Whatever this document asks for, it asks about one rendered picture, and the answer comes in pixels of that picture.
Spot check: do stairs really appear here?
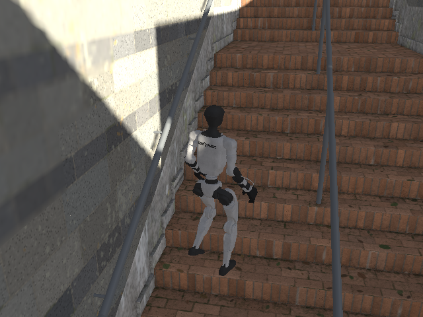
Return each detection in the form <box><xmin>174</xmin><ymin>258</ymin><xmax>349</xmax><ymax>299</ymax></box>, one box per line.
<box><xmin>233</xmin><ymin>0</ymin><xmax>399</xmax><ymax>44</ymax></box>
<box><xmin>141</xmin><ymin>53</ymin><xmax>423</xmax><ymax>317</ymax></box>

